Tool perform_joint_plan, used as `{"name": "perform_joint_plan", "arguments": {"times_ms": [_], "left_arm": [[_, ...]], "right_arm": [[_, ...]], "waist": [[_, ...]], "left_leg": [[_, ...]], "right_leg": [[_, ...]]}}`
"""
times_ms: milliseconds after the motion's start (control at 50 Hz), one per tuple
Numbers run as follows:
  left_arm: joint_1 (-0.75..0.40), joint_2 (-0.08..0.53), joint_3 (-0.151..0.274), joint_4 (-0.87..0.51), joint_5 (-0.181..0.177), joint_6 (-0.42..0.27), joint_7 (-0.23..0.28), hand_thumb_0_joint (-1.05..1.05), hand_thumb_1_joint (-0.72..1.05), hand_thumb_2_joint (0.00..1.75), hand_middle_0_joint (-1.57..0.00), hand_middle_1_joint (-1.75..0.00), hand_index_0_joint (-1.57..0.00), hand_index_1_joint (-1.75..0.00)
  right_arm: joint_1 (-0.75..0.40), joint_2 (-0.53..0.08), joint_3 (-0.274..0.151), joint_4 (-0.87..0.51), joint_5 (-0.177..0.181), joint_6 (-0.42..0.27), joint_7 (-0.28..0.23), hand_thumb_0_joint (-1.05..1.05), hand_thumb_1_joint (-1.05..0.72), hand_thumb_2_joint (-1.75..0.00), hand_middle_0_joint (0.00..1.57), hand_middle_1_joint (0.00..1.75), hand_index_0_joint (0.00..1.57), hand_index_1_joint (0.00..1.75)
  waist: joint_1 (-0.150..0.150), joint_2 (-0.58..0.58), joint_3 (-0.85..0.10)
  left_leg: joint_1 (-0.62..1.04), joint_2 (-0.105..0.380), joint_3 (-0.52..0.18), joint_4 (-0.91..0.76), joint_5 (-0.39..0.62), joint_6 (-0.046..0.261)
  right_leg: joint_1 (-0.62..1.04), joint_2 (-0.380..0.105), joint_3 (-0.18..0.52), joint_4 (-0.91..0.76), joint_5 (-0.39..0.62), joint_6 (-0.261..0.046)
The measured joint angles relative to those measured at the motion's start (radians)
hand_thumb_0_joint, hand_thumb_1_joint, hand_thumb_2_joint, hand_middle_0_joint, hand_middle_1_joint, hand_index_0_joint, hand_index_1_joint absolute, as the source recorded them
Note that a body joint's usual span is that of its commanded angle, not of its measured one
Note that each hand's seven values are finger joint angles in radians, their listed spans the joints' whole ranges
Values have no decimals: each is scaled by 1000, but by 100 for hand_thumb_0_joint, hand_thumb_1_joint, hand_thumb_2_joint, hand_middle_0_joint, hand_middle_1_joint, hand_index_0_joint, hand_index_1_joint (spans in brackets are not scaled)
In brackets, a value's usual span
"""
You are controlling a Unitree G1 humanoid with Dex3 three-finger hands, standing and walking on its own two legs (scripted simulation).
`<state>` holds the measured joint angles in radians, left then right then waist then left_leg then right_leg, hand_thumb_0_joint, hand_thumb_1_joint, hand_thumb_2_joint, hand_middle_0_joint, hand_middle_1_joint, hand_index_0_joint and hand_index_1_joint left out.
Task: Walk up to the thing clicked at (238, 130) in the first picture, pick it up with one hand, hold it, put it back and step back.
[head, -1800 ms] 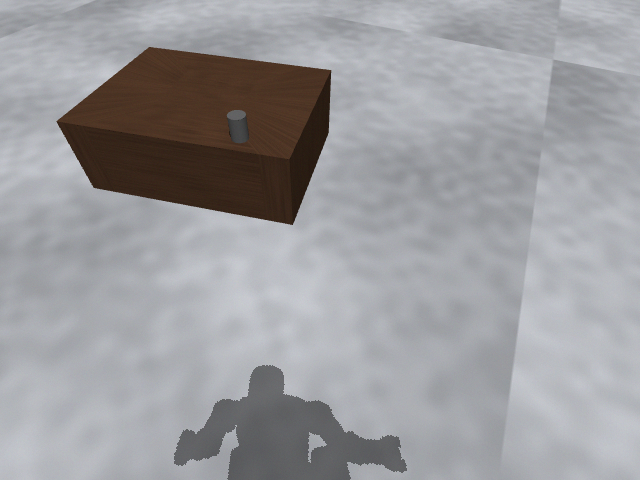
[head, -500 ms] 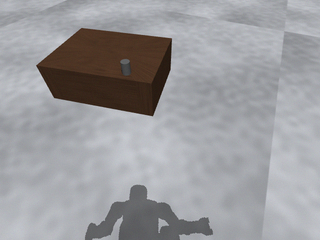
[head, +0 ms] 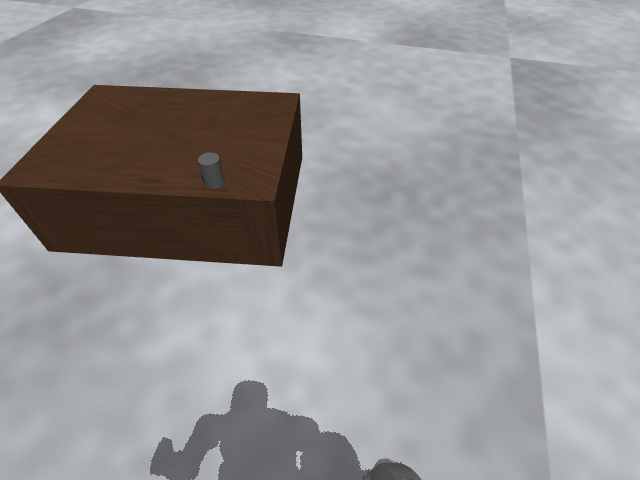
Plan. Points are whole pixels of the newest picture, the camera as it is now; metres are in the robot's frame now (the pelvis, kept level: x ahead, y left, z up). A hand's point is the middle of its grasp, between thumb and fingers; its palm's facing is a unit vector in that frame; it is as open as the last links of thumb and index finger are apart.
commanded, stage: walk up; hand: left
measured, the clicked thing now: (211, 170) +1.14 +0.33 -0.36
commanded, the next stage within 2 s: none
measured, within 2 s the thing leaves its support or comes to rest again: neither
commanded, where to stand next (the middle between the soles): +0.73 +0.18 m, yaw -5 degrees
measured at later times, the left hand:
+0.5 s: hand (83, 423) +0.26 +0.37 -0.17, palm faces -0.05 -0.91 -0.41, open 7.4 cm
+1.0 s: hand (111, 283) +0.50 +0.38 -0.12, palm faces -0.05 -0.89 -0.45, open 7.4 cm
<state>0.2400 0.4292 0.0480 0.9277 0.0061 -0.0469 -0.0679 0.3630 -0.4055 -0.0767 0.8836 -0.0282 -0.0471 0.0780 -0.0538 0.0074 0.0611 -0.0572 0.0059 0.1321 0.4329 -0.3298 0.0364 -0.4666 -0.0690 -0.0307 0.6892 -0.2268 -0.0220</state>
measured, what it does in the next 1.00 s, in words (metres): walks ahead: right foot, then left foot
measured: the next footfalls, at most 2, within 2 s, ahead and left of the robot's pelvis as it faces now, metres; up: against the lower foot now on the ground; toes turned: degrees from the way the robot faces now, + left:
right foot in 0.08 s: +0.19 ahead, -0.13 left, +0.00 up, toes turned -4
left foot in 0.44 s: +0.34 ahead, +0.20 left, +0.00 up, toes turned +5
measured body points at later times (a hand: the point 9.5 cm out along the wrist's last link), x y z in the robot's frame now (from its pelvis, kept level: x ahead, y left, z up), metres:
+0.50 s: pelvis +0.22 +0.07 -0.03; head +0.23 +0.08 +0.42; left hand +0.26 +0.41 -0.14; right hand +0.31 -0.27 -0.11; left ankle +0.30 +0.20 -0.74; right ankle +0.15 -0.11 -0.71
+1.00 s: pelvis +0.40 +0.10 -0.01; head +0.41 +0.07 +0.43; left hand +0.50 +0.42 -0.09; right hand +0.44 -0.21 -0.15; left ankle +0.39 +0.23 -0.68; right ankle +0.45 -0.02 -0.74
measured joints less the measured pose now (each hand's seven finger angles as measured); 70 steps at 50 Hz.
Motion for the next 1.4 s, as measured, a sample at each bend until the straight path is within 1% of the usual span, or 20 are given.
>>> {"name": "perform_joint_plan", "arguments": {"times_ms": [80, 120, 180, 220, 340, 440, 480, 540, 580, 680, 800, 860, 920, 980, 1080, 1160, 1220, 1260, 1340, 1400], "left_arm": [[-16, -4, 4, -24, -1, -22, 5, 1, 90, 90, -20, -30, -20, -30], [-32, -15, 11, -40, 2, -40, 21, 1, 90, 90, -21, -30, -20, -30], [-30, -29, -2, -65, -11, -51, 35, 1, 90, 90, -21, -30, -20, -30], [-15, -38, -11, -70, -14, -49, 40, 1, 90, 90, -21, -30, -20, -30], [49, -22, -13, -67, -1, -52, 39, 1, 90, 90, -21, -30, -21, -30], [95, 14, -8, -47, 4, -40, 38, 1, 90, 90, -21, -30, -21, -30], [104, 31, -2, -27, 4, -26, 45, 1, 90, 90, -21, -30, -21, -30], [89, 35, -7, 10, -6, -4, 63, 1, 90, 90, -21, -30, -20, -30], [77, 40, -9, 16, -15, -8, 62, 1, 90, 90, -21, -30, -20, -30], [49, 21, -10, -7, -16, -18, 42, 1, 91, 90, -20, -30, -20, -30], [17, -14, -8, -37, -8, -21, 27, 1, 90, 90, -20, -30, -20, -30], [17, -14, 0, -56, -1, -41, 34, 1, 90, 90, -21, -30, -20, -30], [13, -22, -3, -74, -5, -53, 50, 1, 90, 90, -21, -30, -20, -30], [24, -35, -13, -81, -8, -51, 55, 1, 90, 90, -21, -30, -21, -30], [66, -26, -11, -82, 1, -50, 51, 1, 90, 90, -21, -30, -21, -30], [99, 2, -1, -75, 8, -45, 47, 1, 90, 90, -21, -30, -21, -30], [118, 25, 4, -58, 11, -31, 45, 1, 90, 90, -21, -30, -21, -30], [119, 40, 9, -37, 11, -13, 52, 1, 90, 90, -21, -30, -21, -30], [88, 39, -1, 8, -4, 5, 64, 1, 90, 90, -21, -30, -20, -30], [70, 34, -5, 5, -9, -12, 52, 1, 91, 90, -20, -30, -20, -30]], "right_arm": [[25, -14, 0, -14, 2, 14, -3, 1, -90, -90, 21, 30, 21, 30], [16, -16, 3, -10, 2, 26, -11, 1, -90, -90, 21, 30, 21, 30], [-21, -15, 15, -4, 3, 41, -13, 1, -90, -90, 20, 30, 20, 30], [-45, -20, 15, -11, 5, 39, -11, 1, -90, -90, 20, 30, 20, 30], [-92, -33, -5, -41, -4, 28, 15, 1, -90, -90, 20, 30, 20, 30], [-102, -52, -28, -48, -8, 14, 27, 0, -90, -90, 20, 30, 20, 30], [-109, -47, -34, -53, -13, -2, 20, 0, -90, -90, 20, 30, 20, 30], [-101, -29, -27, -69, 2, -13, 5, 0, -90, -90, 20, 30, 20, 30], [-85, -8, -14, -70, 8, -12, -5, 0, -90, -90, 20, 30, 20, 30], [-32, 3, 10, -65, 9, -11, -14, 0, -90, -90, 20, 30, 21, 30], [16, -13, 17, -69, 7, 7, -11, 0, -90, -90, 21, 30, 21, 30], [33, -16, 20, -71, 12, 22, -13, 1, -90, -90, 21, 30, 21, 30], [2, -10, 27, -51, 7, 49, -19, 1, -90, -90, 20, 30, 21, 30], [-30, -19, 27, -43, 8, 50, -15, 1, -90, -90, 20, 30, 20, 30], [-65, -35, 8, -48, -1, 42, 3, 1, -90, -90, 20, 30, 20, 30], [-80, -47, -8, -42, -4, 41, 17, 0, -90, -90, 20, 30, 20, 30], [-78, -60, -20, -42, -4, 27, 20, 0, -90, -90, 20, 30, 20, 30], [-80, -56, -27, -45, -7, 8, 10, 0, -90, -90, 20, 30, 20, 30], [-64, -32, -12, -52, 8, -5, -10, 0, -90, -90, 20, 30, 20, 30], [-40, -14, 9, -46, 13, -10, -21, 0, -90, -90, 20, 30, 20, 30]], "waist": [[-5, 29, -1], [7, 64, 13], [29, 74, 20], [39, 83, 19], [64, 65, 11], [76, 29, -5], [71, -21, -2], [47, -33, 0], [38, -49, 4], [26, -45, 16], [7, 7, 28], [12, 35, 21], [28, 62, 26], [42, 85, 23], [64, 84, 13], [80, 60, 4], [82, 36, -10], [77, -11, -6], [48, -32, 0], [36, -45, 11]], "left_leg": [[20, 14, 5, 104, -121, -19], [-48, 43, -37, 315, -175, -7], [-203, 17, -111, 606, -153, -8], [-290, 33, -127, 652, -104, -13], [-428, 109, -143, 430, -11, -37], [-383, 114, -106, 221, 102, -35], [-368, 77, -65, 263, 108, -40], [-336, 71, -46, 290, 43, -25], [-284, 61, -30, 239, 43, -20], [-168, 32, -3, 128, 38, 0], [-92, 15, 7, 127, -37, 0], [-109, 31, -5, 265, -133, -3], [-226, 12, -95, 551, -172, -2], [-337, 25, -133, 650, -113, -13], [-435, 86, -145, 517, -23, -40], [-429, 115, -134, 351, 20, -40], [-365, 105, -109, 241, 62, -36], [-353, 70, -72, 279, 75, -45], [-309, 59, -52, 278, 23, -23], [-247, 47, -38, 209, 29, -16]], "right_leg": [[81, 20, -20, -133, 71, -18], [86, 47, -38, -78, 53, -4], [120, 50, -36, -65, -1, -7], [161, 51, -36, -102, -8, -4], [249, 34, -24, -150, -57, 12], [285, -9, -7, -73, -174, 39], [247, -51, 38, 74, -218, 8], [114, 13, 85, 392, -237, -25], [44, 29, 70, 456, -191, -31], [-30, 7, -6, 271, -144, -7], [4, 13, -40, 6, -28, -14], [71, 44, -50, -80, 60, -23], [82, 51, -59, -19, -4, -25], [135, 47, -63, -63, -15, -19], [198, 26, -53, -114, -34, -3], [225, 1, -45, -98, -85, 11], [228, -30, -30, -33, -156, 23], [189, -62, 21, 106, -226, -6], [44, 13, 62, 422, -221, -26], [-11, 13, 20, 377, -177, -15]]}}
